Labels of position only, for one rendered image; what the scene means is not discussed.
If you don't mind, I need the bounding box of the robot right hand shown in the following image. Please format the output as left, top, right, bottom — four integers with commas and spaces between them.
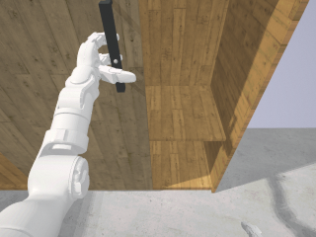
241, 220, 263, 237

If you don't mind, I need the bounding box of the robot left hand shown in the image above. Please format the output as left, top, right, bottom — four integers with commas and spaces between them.
76, 32, 136, 84

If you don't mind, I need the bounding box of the handle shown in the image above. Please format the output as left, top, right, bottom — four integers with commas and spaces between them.
98, 0, 125, 93

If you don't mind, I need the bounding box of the wardrobe door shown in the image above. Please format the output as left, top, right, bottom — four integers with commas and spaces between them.
0, 0, 153, 191
0, 152, 29, 185

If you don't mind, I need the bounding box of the left robot forearm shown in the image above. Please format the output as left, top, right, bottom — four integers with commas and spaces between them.
28, 65, 100, 194

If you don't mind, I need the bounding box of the left robot upper arm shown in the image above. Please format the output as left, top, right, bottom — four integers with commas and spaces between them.
0, 155, 90, 237

